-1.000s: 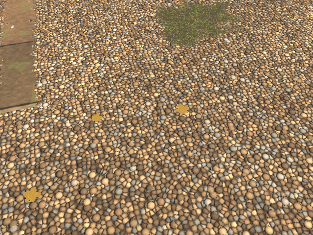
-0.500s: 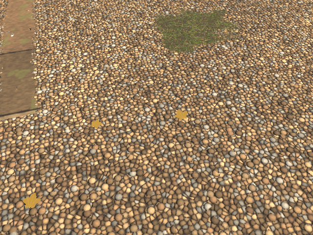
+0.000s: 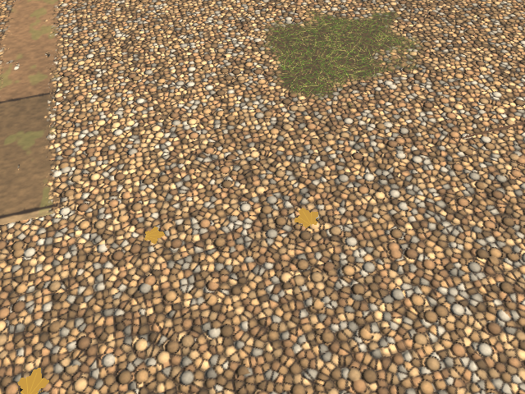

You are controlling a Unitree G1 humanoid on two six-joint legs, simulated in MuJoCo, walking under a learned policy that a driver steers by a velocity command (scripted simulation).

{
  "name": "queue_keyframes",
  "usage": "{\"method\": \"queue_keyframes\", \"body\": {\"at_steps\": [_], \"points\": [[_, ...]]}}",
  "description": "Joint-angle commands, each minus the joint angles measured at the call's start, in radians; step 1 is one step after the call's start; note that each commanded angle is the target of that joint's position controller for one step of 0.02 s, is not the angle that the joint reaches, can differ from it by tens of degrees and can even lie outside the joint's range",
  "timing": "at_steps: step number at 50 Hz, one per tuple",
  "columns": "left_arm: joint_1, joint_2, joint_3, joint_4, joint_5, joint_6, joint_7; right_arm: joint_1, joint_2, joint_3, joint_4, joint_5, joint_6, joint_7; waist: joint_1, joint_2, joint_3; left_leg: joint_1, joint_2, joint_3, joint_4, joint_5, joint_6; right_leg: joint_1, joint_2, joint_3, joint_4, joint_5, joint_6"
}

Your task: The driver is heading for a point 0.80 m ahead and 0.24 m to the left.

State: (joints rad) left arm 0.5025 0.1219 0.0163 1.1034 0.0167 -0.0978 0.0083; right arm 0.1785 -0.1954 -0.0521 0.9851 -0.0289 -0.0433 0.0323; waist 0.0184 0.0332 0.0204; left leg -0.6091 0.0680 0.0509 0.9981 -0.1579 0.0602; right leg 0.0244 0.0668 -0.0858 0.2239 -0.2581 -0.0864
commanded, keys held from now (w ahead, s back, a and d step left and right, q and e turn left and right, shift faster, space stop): w+q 1.00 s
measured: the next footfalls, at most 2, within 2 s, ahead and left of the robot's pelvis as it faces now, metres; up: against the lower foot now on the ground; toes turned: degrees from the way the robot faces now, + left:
left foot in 0.22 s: +0.29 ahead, +0.07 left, +0.00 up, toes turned +9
right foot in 0.78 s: +0.66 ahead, +0.02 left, +0.00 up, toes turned +26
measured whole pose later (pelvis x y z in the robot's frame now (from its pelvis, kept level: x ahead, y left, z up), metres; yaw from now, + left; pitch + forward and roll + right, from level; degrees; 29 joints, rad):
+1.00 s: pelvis +0.56 +0.07 +0.00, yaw +32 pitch +1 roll -1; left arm 0.26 0.25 0.05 0.81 0.02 -0.09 0.00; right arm 0.26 -0.30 -0.08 0.82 -0.03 -0.01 0.03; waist -0.01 0.05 0.05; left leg -0.52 0.00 -0.04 1.15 -0.30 0.07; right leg -0.21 0.02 -0.12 0.37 -0.18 -0.05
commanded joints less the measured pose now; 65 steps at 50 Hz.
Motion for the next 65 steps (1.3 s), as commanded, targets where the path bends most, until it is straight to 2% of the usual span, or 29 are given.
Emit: {"method": "queue_keyframes", "body": {"at_steps": [1, 5, 7, 9, 11, 12, 13, 14, 16, 17, 19, 22, 27, 33, 36, 38, 39, 40, 41, 42, 43, 44, 46, 50, 55, 59, 63, 64, 65], "points": [[0.069, 0.109, 0.009, -0.017, 0.003, -0.014, 0.008, -0.099, -0.002, 0.008, -0.072, 0.008, 0.001, 0.005, -0.003, -0.107, 0.132, -0.103, -0.022, 0.04, -0.14, 0.074, -0.005, -0.037, -0.244, 0.093, -0.094, 0.507, -0.062], [0.085, 0.12, 0.008, -0.004, 0.005, -0.023, 0.022, -0.194, 0.001, 0.017, -0.114, 0.012, -0.001, 0.006, 0.006, -0.12, 0.143, 0.016, -0.068, 0.086, -0.346, 0.119, 0.04, -0.013, -0.263, 0.007, -0.087, 0.657, -0.043], [0.066, 0.141, 0.012, -0.005, 0.004, -0.027, 0.03, -0.155, -0.024, 0.008, -0.11, 0.011, -0.006, -0.001, -0.025, -0.124, 0.102, 0.104, -0.109, 0.11, -0.38, 0.091, 0.081, 0.044, -0.278, -0.032, 0.007, 0.924, -0.028], [0.034, 0.174, 0.023, -0.013, 0.008, -0.021, 0.04, -0.004, -0.058, -0.012, -0.068, 0.008, -0.014, -0.01, -0.093, -0.14, 0.007, 0.244, -0.163, 0.126, -0.383, 0.016, 0.126, 0.089, -0.291, -0.061, 0.233, 1.144, -0.019], [-0.009, 0.207, 0.035, -0.035, 0.003, -0.008, 0.034, 0.226, -0.106, -0.043, 0.005, -0.006, -0.022, -0.018, -0.2, -0.129, -0.102, 0.524, -0.15, 0.059, -0.507, 0.001, 0.179, -0.031, -0.27, -0.084, 0.627, 0.947, -0.015], [-0.017, 0.164, 0.029, -0.075, 0.004, -0.01, 0.024, 0.318, -0.19, -0.069, 0.012, -0.015, -0.018, -0.023, -0.214, -0.005, -0.182, 0.705, 0.084, -0.255, -0.521, -0.062, 0.253, -0.24, -0.186, -0.099, 0.986, 0.428, -0.003], [0.026, 0.114, 0.03, -0.125, -0.019, -0.011, 0.004, 0.266, -0.233, -0.078, -0.003, -0.005, -0.004, -0.015, -0.122, 0.177, -0.239, 0.89, 0.291, -0.826, -0.691, -0.083, 0.429, -0.623, 0.024, 0.029, 1.291, -0.262, 0.031], [-0.082, 0.159, 0.034, -0.158, -0.001, -0.019, 0.0, 0.187, -0.211, -0.074, -0.01, 0.019, -0.001, -0.011, -0.104, 0.031, -0.137, 0.811, 0.256, -0.751, -0.752, -0.183, 0.389, -0.737, -0.062, 0.145, 1.278, -0.157, 0.009], [-0.172, 0.169, 0.04, -0.191, -0.002, -0.034, -0.004, 0.105, -0.117, -0.047, -0.024, 0.016, -0.009, -0.014, -0.04, -0.113, 0.015, 0.563, 0.194, -0.541, -0.797, -0.005, 0.298, -0.682, -0.134, 0.137, 1.12, -0.026, 0.015], [-0.176, 0.16, 0.041, -0.196, 0.011, -0.02, -0.002, 0.098, -0.098, -0.039, -0.029, 0.017, -0.018, -0.022, -0.01, -0.126, 0.027, 0.481, 0.148, -0.467, -0.797, 0.099, 0.27, -0.621, -0.153, 0.141, 1.057, -0.023, 0.032], [-0.161, 0.133, 0.038, -0.207, 0.028, 0.017, -0.007, 0.117, -0.101, -0.032, -0.026, 0.024, -0.036, -0.031, 0.02, -0.083, 0.017, 0.415, 0.094, -0.376, -0.802, 0.227, 0.247, -0.559, -0.165, 0.131, 0.968, -0.032, 0.066], [-0.259, 0.141, 0.04, -0.258, 0.031, 0.046, -0.014, 0.183, -0.144, -0.038, -0.023, 0.031, -0.045, -0.035, 0.004, -0.034, 0.033, 0.404, 0.046, -0.318, -0.814, 0.298, 0.217, -0.614, -0.167, 0.094, 0.846, 0.045, 0.106], [-0.488, 0.162, 0.041, -0.355, 0.024, 0.056, -0.026, 0.31, -0.145, -0.035, -0.027, 0.03, -0.031, -0.035, -0.082, 0.024, 0.035, 0.534, 0.022, -0.336, -0.788, 0.387, 0.133, -0.739, -0.142, 0.076, 0.642, 0.223, 0.129], [-0.666, 0.167, 0.022, -0.445, 0.014, 0.044, -0.036, 0.379, -0.163, -0.038, -0.048, 0.014, -0.023, -0.049, -0.133, 0.052, 0.041, 0.692, 0.04, -0.397, -0.714, 0.491, 0.152, -0.769, -0.083, 0.076, 0.452, 0.217, 0.112], [-0.624, 0.194, 0.023, -0.462, 0.005, 0.028, -0.032, 0.331, -0.19, -0.046, -0.074, 0.01, -0.025, -0.059, -0.089, 0.069, 0.029, 0.683, 0.054, -0.423, -0.654, 0.569, 0.13, -0.611, -0.058, 0.093, 0.324, 0.188, 0.078], [-0.415, 0.247, 0.043, -0.405, -0.001, 0.016, -0.013, 0.263, -0.216, -0.052, -0.099, 0.012, -0.034, -0.049, 0.006, 0.056, -0.068, 0.608, 0.01, -0.398, -0.47, 0.751, 0.08, -0.294, -0.011, 0.079, 0.256, 0.146, 0.041], [-0.266, 0.277, 0.055, -0.374, 0.007, 0.003, 0.001, 0.234, -0.214, -0.052, -0.111, 0.023, -0.043, -0.037, 0.085, 0.023, -0.154, 0.511, -0.04, -0.371, -0.28, 0.662, 0.061, -0.069, -0.072, 0.122, 0.213, 0.192, 0.013], [-0.108, 0.354, 0.072, -0.368, 0.036, 0.001, 0.021, 0.247, -0.137, -0.032, -0.153, 0.036, -0.05, -0.031, 0.122, -0.099, -0.315, 0.367, -0.099, -0.299, -0.006, 0.267, 0.051, 0.169, -0.325, 0.355, 0.225, 0.051, -0.027], [-0.156, 0.411, 0.087, -0.376, 0.048, 0.014, 0.013, 0.393, -0.085, -0.025, -0.17, 0.071, -0.036, -0.037, 0.017, -0.347, -0.398, 0.087, -0.238, -0.199, 0.239, -0.428, 0.026, 0.32, -0.544, 0.808, 0.12, 0.051, -0.155], [-0.222, 0.31, 0.077, -0.39, 0.028, 0.027, 0.005, 0.362, -0.168, -0.033, -0.141, 0.025, -0.017, -0.048, -0.008, -0.166, -0.274, 0.008, -0.127, -0.19, 0.308, -0.334, 0.035, 0.183, -0.501, 0.802, 0.096, -0.1, -0.139], [-0.285, 0.226, 0.055, -0.399, 0.019, 0.027, 0.002, 0.278, -0.168, -0.035, -0.147, 0.013, -0.011, -0.037, -0.009, -0.069, -0.129, 0.012, -0.096, -0.172, 0.274, -0.233, 0.026, 0.028, -0.444, 0.626, 0.063, -0.088, -0.114], [-0.304, 0.198, 0.046, -0.391, 0.024, 0.024, -0.001, 0.238, -0.148, -0.032, -0.157, 0.011, -0.008, -0.029, -0.018, -0.036, -0.061, 0.027, -0.068, -0.16, 0.237, -0.189, 0.019, -0.067, -0.396, 0.5, 0.029, 0.004, -0.093], [-0.272, 0.199, 0.044, -0.361, 0.018, 0.012, 0.0, 0.219, -0.131, -0.032, -0.169, -0.006, 0.014, -0.007, -0.037, -0.108, -0.018, 0.06, -0.034, -0.141, 0.198, -0.166, 0.008, -0.159, -0.336, 0.337, -0.015, 0.13, -0.064], [-0.21, 0.214, 0.052, -0.329, -0.002, -0.021, -0.01, 0.129, -0.114, -0.027, -0.218, -0.008, 0.038, 0.019, -0.041, -0.127, -0.013, -0.024, -0.011, -0.117, 0.174, -0.088, 0.003, -0.145, -0.333, 0.189, -0.055, 0.308, -0.071], [-0.147, 0.218, 0.053, -0.299, 0.001, -0.017, -0.011, -0.047, -0.098, -0.012, -0.287, -0.004, 0.034, 0.038, -0.014, -0.113, 0.028, -0.107, -0.003, -0.071, -0.008, 0.083, -0.014, -0.11, -0.301, 0.029, -0.069, 0.402, -0.058], [-0.11, 0.237, 0.051, -0.273, -0.005, -0.01, -0.006, -0.152, -0.054, 0.014, -0.319, -0.009, 0.018, 0.043, 0.011, -0.121, 0.049, 0.058, -0.051, 0.027, -0.306, 0.149, -0.006, -0.124, -0.278, -0.073, 0.001, 0.701, -0.038], [-0.082, 0.278, 0.057, -0.242, -0.011, 0.017, 0.009, -0.069, -0.097, 0.004, -0.296, -0.027, 0.004, 0.025, -0.021, -0.165, -0.023, 0.209, -0.118, 0.036, -0.44, 0.037, 0.042, -0.007, -0.3, -0.07, 0.192, 0.933, -0.022], [-0.088, 0.281, 0.058, -0.24, -0.015, 0.027, 0.012, 0.029, -0.114, -0.004, -0.261, -0.035, -0.009, 0.019, -0.064, -0.143, -0.072, 0.322, -0.138, 0.024, -0.528, 0.084, 0.061, -0.012, -0.284, -0.082, 0.326, 0.892, -0.008], [-0.078, 0.274, 0.054, -0.244, -0.022, 0.031, 0.012, 0.115, -0.146, -0.013, -0.23, -0.05, -0.023, 0.009, -0.103, -0.088, -0.134, 0.495, -0.094, -0.016, -0.606, 0.288, 0.078, -0.1, -0.249, -0.109, 0.495, 0.713, 0.019]]}}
